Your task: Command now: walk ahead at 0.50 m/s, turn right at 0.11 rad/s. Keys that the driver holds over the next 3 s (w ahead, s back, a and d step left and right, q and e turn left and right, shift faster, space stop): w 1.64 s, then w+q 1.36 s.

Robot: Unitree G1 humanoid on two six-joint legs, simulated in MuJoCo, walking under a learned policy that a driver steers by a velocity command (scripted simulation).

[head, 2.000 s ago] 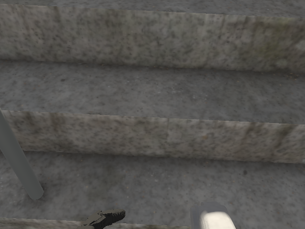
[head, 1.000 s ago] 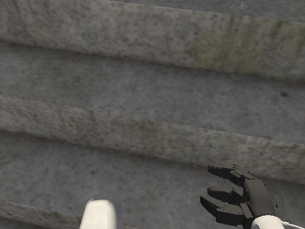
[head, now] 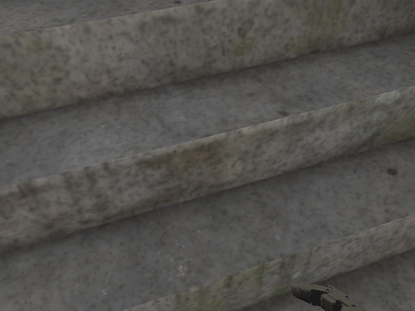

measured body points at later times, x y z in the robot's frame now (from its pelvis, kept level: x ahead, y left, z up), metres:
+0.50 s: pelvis +0.17 +0.05 +0.15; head +0.18 +0.04 +0.60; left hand +0.25 +0.28 +0.02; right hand +0.31 -0.18 +0.02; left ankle +0.27 +0.13 -0.49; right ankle +0.10 -0.09 -0.39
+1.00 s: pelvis +0.26 -0.06 +0.19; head +0.23 -0.07 +0.64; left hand +0.27 +0.17 +0.05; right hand +0.45 -0.26 +0.11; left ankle +0.21 +0.06 -0.26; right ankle +0.28 -0.14 -0.50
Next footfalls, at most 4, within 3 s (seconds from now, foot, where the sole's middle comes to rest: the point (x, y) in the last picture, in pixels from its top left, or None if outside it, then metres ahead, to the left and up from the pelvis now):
0.40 left None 0.32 0.14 -0.51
0.86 right None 0.32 -0.14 -0.53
1.48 left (203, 230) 0.59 0.03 -0.33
2.08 right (340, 90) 0.86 -0.34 -0.12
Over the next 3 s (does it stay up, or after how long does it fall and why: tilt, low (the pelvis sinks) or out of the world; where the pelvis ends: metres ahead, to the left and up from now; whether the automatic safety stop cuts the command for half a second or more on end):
stays up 1.14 -0.15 0.86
